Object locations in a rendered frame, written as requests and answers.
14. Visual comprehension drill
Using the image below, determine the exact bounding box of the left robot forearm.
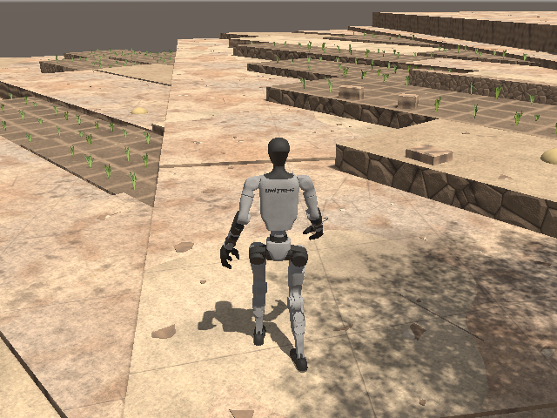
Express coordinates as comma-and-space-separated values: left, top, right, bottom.
224, 211, 244, 250

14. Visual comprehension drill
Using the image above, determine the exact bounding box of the right robot forearm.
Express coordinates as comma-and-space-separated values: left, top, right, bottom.
310, 208, 323, 232

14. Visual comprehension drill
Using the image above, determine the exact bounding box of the robot right hand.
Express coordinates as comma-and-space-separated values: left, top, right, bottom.
303, 226, 323, 240

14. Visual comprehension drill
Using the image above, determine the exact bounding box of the left robot upper arm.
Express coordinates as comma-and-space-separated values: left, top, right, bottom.
237, 175, 261, 225

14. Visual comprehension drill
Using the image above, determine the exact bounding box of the right robot upper arm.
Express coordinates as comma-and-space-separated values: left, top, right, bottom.
297, 175, 320, 220

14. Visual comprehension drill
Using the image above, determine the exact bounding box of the robot left hand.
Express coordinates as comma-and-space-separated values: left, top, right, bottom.
220, 245, 239, 269

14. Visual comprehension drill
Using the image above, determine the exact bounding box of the left robot thigh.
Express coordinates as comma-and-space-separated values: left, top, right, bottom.
249, 242, 267, 297

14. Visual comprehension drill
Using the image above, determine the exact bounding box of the humanoid robot torso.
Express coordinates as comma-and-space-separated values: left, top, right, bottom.
258, 171, 299, 261

